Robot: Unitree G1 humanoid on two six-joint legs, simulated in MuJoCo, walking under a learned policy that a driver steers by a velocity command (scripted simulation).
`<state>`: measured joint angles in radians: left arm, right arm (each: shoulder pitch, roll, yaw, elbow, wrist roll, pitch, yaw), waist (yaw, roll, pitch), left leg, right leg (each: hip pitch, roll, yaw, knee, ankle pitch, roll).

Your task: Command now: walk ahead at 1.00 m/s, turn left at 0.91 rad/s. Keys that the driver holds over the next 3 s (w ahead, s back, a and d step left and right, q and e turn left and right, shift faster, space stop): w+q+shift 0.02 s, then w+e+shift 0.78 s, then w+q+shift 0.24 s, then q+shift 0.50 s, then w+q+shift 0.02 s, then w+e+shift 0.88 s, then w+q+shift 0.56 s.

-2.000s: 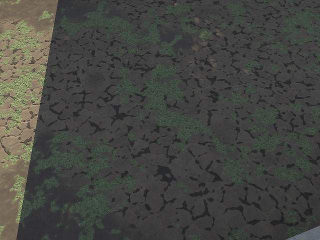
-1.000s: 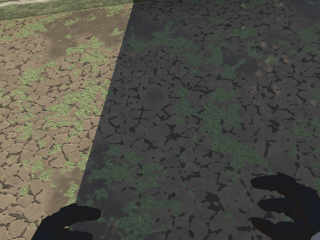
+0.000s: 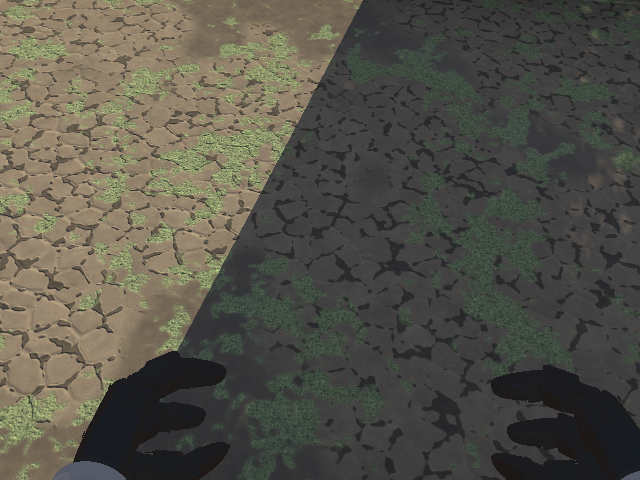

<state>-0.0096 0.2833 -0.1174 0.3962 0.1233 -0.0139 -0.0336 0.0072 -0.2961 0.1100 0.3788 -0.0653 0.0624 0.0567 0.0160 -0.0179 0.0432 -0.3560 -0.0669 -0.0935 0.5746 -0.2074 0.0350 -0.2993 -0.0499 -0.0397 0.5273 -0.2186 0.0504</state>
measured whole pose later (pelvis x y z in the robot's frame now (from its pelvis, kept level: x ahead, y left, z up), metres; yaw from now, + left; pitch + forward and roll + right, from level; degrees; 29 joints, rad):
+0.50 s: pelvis +0.00 -0.01 +0.00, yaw -9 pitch +0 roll +0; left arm 0.04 0.26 -0.14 0.40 0.07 0.02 -0.06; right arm -0.02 -0.25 0.15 0.38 -0.12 -0.01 0.06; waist -0.01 0.04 0.01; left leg -0.29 0.02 0.06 0.51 -0.21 0.01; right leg -0.32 0.03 0.12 0.50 -0.18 0.03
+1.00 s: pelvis +0.01 +0.00 +0.00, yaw -23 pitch -1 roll +2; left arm -0.02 0.19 -0.15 0.38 0.06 0.03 -0.05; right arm 0.11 -0.25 0.11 0.42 -0.10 -0.02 0.00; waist -0.01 0.01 0.04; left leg -0.20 0.07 0.26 0.50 -0.27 0.01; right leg -0.33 0.10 0.32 0.53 -0.16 0.05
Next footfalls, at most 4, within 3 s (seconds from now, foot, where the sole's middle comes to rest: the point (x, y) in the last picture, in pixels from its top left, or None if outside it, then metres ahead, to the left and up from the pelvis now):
1.68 left None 0.03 0.11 -0.77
1.92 right None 0.01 -0.12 -0.77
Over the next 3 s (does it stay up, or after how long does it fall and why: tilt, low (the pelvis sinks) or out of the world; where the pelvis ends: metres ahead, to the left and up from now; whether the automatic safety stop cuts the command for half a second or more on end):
stays up -0.03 0.04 0.00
